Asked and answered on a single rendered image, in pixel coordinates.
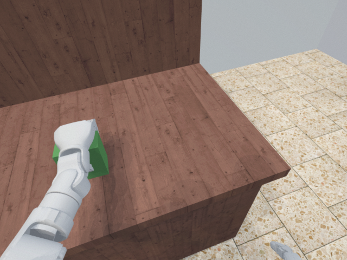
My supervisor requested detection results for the left robot hand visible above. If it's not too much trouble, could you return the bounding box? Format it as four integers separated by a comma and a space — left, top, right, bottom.
54, 119, 99, 172

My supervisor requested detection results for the robot left upper arm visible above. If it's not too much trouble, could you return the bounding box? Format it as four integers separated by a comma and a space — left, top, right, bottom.
7, 234, 67, 260

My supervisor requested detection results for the table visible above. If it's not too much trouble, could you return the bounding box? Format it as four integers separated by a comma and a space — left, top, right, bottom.
0, 0, 291, 260

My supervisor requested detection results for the robot left forearm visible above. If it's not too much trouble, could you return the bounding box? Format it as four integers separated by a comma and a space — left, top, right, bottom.
0, 145, 91, 260

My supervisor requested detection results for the sponge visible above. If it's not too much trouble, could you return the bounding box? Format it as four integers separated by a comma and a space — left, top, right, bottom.
52, 131, 109, 179

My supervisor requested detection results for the right robot hand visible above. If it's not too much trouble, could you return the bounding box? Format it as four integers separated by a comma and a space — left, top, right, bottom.
270, 241, 301, 260

